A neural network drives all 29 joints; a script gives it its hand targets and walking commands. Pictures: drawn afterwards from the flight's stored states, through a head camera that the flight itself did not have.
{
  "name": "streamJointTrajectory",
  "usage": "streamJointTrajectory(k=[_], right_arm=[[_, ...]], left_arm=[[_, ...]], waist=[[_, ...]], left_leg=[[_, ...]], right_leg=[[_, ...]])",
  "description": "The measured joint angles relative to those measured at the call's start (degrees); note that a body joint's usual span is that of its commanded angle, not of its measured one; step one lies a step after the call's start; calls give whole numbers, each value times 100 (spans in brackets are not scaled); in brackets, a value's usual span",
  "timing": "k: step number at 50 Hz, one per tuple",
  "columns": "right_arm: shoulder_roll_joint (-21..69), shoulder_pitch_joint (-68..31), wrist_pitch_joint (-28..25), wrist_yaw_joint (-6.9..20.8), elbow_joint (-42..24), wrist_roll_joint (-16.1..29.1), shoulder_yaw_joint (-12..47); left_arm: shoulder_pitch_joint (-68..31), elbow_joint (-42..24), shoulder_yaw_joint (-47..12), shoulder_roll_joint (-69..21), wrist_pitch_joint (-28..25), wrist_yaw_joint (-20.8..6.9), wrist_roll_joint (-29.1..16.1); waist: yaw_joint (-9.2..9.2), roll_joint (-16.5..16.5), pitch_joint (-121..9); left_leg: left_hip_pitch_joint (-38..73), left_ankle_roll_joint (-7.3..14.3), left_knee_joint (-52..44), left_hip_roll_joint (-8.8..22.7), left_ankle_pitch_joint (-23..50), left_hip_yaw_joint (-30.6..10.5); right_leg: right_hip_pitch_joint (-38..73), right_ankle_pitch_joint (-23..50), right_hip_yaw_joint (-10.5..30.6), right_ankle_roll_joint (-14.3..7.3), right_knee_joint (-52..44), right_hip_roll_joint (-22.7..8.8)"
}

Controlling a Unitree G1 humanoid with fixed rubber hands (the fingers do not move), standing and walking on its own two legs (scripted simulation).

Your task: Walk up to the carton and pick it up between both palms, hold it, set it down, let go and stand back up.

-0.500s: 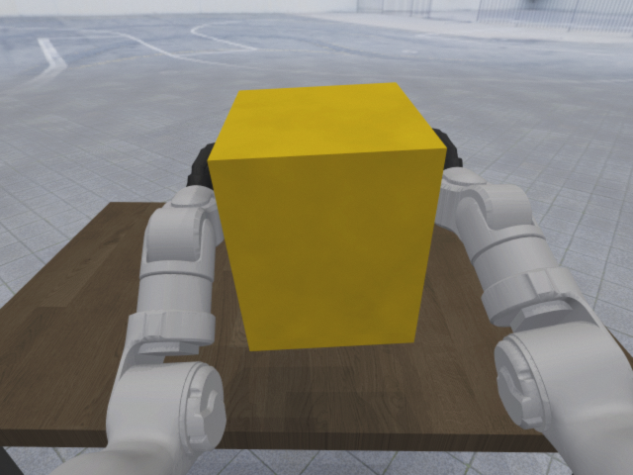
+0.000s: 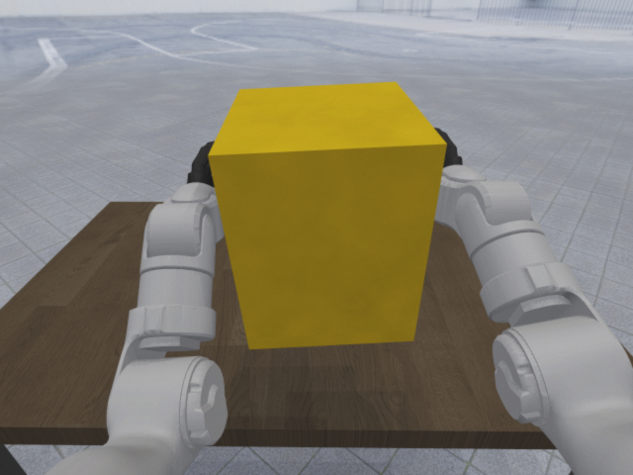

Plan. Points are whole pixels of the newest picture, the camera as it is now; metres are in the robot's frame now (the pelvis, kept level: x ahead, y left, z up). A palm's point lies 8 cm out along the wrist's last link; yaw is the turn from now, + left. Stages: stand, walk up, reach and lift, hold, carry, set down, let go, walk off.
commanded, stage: hold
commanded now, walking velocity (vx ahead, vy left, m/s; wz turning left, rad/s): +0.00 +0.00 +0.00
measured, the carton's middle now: (324, 212) +0.37 +0.00 +0.25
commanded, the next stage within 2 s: set down in 1.74 s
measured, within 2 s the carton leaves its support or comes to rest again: neither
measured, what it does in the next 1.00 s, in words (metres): stands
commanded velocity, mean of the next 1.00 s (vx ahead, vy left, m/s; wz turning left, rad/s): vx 0.00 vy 0.00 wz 0.00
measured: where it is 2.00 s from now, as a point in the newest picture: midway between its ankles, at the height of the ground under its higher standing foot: outside the picture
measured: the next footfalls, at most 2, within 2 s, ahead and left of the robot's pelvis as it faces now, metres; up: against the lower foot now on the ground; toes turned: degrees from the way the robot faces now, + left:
none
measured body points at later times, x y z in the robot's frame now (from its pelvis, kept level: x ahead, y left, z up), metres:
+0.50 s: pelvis +0.00 +0.00 +0.00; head -0.09 +0.02 +0.44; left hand +0.39 +0.15 +0.27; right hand +0.39 -0.14 +0.28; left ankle +0.03 +0.11 -0.74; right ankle +0.02 -0.10 -0.74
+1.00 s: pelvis +0.00 +0.00 +0.00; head -0.09 +0.02 +0.44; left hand +0.39 +0.16 +0.27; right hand +0.39 -0.14 +0.28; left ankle +0.03 +0.11 -0.74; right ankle +0.02 -0.10 -0.74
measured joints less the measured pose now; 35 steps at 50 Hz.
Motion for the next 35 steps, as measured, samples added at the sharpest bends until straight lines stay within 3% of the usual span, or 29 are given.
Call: streamJointTrajectory(k=[14,35], right_arm=[[-47,34,-35,-10,5,52,108],[4,164,56,-77,-259,102,101]], left_arm=[[-50,169,-39,36,-103,5,-55],[203,-227,-77,6,14,-8,-54]], waist=[[24,7,-58],[-37,-42,-26]], left_leg=[[-70,-10,14,11,-7,-23],[1,-3,39,6,-50,-16]], right_leg=[[-53,3,-17,-9,-14,15],[19,-36,-4,0,7,11]])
